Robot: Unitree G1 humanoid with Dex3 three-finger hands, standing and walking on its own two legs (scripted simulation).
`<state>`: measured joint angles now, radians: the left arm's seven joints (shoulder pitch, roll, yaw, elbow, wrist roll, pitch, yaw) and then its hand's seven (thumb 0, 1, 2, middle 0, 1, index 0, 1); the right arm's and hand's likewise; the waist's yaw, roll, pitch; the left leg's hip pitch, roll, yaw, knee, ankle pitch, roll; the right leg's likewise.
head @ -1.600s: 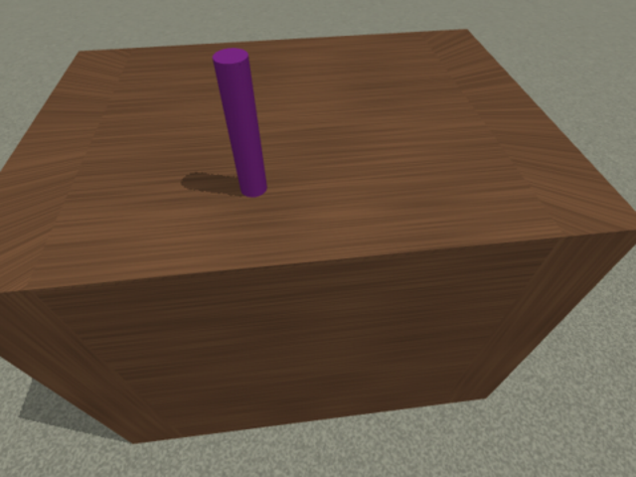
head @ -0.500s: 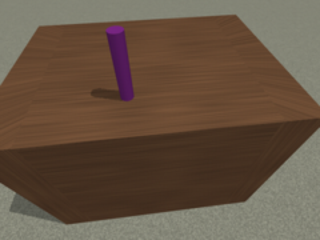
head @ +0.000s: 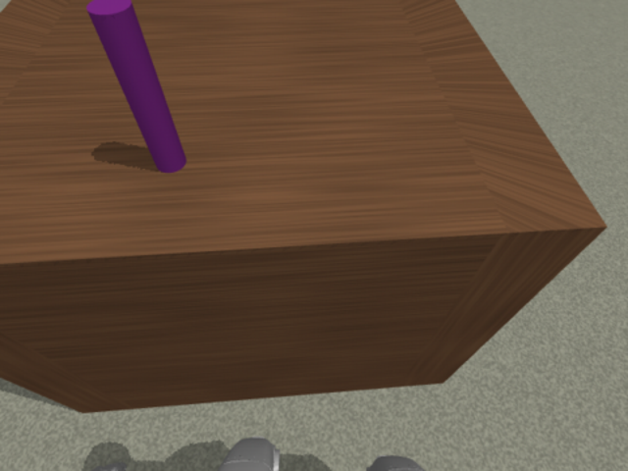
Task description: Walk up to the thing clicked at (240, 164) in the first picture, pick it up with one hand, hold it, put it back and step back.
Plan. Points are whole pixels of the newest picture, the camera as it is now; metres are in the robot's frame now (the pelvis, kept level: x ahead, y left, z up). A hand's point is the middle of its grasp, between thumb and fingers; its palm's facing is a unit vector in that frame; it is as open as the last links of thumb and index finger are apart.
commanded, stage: walk up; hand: left
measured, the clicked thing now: (146, 98) +0.54 +0.24 +0.16
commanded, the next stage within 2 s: stand in 1.92 s
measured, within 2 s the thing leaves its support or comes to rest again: neither
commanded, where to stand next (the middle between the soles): +0.07 +0.00 m, yaw +3 degrees
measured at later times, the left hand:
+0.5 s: hand out of the picture +0.10 +0.24 -0.12, palm faces +0.07 -0.90 -0.42, open 7.4 cm
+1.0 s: hand out of the picture +0.10 +0.24 -0.13, palm faces +0.07 -0.94 -0.33, open 7.4 cm
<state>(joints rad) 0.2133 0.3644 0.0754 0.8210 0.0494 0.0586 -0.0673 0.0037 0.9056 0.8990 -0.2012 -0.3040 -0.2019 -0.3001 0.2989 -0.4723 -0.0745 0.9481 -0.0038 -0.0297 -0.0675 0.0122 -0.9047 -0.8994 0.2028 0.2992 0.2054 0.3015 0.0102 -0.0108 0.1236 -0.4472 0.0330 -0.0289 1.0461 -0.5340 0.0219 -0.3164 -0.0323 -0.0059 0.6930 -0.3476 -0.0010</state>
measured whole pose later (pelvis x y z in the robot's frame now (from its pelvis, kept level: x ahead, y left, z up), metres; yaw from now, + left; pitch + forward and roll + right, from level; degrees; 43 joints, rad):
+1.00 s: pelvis +0.02 -0.02 +0.03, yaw +4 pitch -3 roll -1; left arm 0.07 0.36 0.03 1.11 0.01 -0.01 -0.01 0.00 0.90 0.90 -0.20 -0.30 -0.20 -0.30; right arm 0.10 -0.34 -0.02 1.11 -0.01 0.01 0.02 0.01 -0.90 -0.90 0.20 0.30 0.21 0.30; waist 0.01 -0.02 0.07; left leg -0.17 -0.01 -0.03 0.38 -0.16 0.01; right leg -0.08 -0.03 -0.05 0.34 -0.21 0.02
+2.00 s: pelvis +0.03 -0.03 +0.03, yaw +5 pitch -2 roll +0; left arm 0.08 0.36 0.02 1.11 0.01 -0.01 0.00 0.00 0.90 0.90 -0.20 -0.30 -0.20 -0.30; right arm 0.09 -0.34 -0.01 1.12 -0.01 0.00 0.01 0.01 -0.90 -0.90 0.20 0.30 0.21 0.30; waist 0.00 0.00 0.05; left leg -0.16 -0.02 -0.05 0.35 -0.16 0.00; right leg -0.07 -0.04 -0.07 0.33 -0.22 0.02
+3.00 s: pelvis +0.04 -0.05 +0.03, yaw +3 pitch -2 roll +0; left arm 0.13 0.35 0.00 1.11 0.01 -0.01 -0.01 0.00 0.90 0.90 -0.20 -0.30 -0.20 -0.30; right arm 0.12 -0.35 0.01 1.13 -0.01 -0.01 0.00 0.01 -0.90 -0.90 0.20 0.30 0.21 0.30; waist 0.00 0.01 0.05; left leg -0.12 0.02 -0.03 0.31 -0.16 -0.03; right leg -0.05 0.00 -0.05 0.30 -0.22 -0.01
